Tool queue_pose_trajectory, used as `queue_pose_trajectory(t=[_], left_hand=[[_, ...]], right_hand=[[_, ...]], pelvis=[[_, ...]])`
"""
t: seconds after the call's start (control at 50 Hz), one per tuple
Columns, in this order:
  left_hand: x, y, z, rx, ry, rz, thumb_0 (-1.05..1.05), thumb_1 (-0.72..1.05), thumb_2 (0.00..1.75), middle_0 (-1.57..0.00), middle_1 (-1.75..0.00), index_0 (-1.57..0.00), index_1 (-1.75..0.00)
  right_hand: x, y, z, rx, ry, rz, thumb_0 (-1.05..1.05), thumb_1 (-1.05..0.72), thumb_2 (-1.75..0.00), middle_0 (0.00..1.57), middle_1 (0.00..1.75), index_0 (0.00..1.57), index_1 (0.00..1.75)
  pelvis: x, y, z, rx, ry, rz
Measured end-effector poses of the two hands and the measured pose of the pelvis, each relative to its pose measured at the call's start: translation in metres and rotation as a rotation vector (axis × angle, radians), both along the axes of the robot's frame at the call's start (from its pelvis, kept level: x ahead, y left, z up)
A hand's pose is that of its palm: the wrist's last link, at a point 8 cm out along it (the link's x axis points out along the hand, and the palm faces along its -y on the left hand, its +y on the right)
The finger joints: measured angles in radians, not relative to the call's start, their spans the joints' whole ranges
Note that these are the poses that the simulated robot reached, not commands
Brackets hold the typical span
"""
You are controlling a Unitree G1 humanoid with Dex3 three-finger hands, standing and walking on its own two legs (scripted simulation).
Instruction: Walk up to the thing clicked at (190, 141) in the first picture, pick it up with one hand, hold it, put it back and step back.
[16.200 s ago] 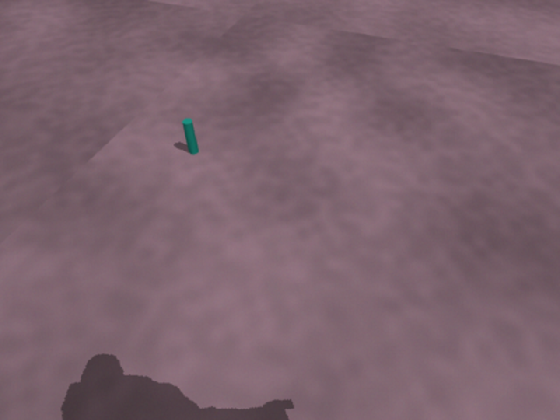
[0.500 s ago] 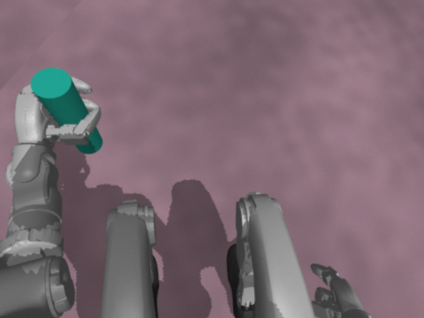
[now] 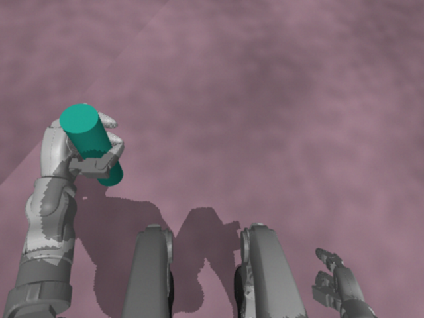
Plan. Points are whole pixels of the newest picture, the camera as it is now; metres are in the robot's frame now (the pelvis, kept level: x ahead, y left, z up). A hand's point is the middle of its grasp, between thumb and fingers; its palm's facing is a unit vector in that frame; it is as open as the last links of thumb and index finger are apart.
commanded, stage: lift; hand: left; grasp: from the side
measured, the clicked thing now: (97, 152) +0.40 +0.21 +0.01
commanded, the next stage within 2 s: hold in 1.18 s
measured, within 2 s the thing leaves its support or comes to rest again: neither
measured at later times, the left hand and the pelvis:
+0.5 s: hand (57, 111) +0.37 +0.19 +0.17, palm faces +0.02 -1.00 -0.03, open 6.9 cm; pelvis +0.03 +0.00 +0.13, yaw +2 degrees
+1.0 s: hand (34, 79) +0.37 +0.19 +0.23, palm faces +0.02 -1.00 -0.01, open 6.9 cm; pelvis +0.05 +0.00 +0.18, yaw +2 degrees
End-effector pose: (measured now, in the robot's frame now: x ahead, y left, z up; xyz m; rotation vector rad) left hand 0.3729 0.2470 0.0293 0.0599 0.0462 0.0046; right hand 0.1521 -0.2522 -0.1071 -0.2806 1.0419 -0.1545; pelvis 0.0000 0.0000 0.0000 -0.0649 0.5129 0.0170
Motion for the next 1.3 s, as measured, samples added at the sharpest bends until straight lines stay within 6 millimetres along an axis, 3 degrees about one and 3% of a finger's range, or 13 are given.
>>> queue_pose_trajectory(t=[0.18,0.3,0.44,0.86,1.3], left_hand=[[-0.015,0.002,0.069,-0.012,0.001,0.032,0.00,0.01,1.08,-0.94,-1.03,-0.90,-1.03],[-0.017,0.004,0.100,-0.019,0.012,0.033,0.00,0.01,1.08,-0.94,-1.03,-0.90,-1.03],[-0.019,0.001,0.130,-0.029,0.014,0.020,0.00,0.01,1.08,-0.94,-1.03,-0.90,-1.03],[-0.025,-0.007,0.189,-0.044,-0.006,0.017,0.00,0.02,1.07,-0.94,-1.03,-0.90,-1.04],[-0.023,-0.009,0.215,-0.061,-0.021,0.001,0.00,0.02,1.07,-0.93,-1.04,-0.90,-1.04]], right_hand=[[0.022,0.008,0.067,0.008,-0.088,-0.001,0.01,-0.90,-0.89,0.20,0.30,0.21,0.30],[0.029,0.009,0.104,0.002,-0.121,0.005,0.01,-0.89,-0.89,0.20,0.30,0.21,0.30],[0.026,0.010,0.133,0.006,-0.117,0.008,0.01,-0.90,-0.89,0.20,0.30,0.21,0.30],[0.025,0.016,0.186,0.027,-0.135,0.008,0.01,-0.90,-0.89,0.20,0.30,0.21,0.30],[0.029,0.015,0.211,0.021,-0.136,0.004,0.01,-0.89,-0.90,0.20,0.30,0.21,0.30]], pelvis=[[0.013,0.002,0.057,0.004,-0.069,0.013],[0.021,0.003,0.088,0.007,-0.116,0.021],[0.030,0.004,0.118,0.012,-0.166,0.024],[0.042,0.003,0.172,0.033,-0.286,0.023],[0.051,0.003,0.197,0.042,-0.359,0.020]])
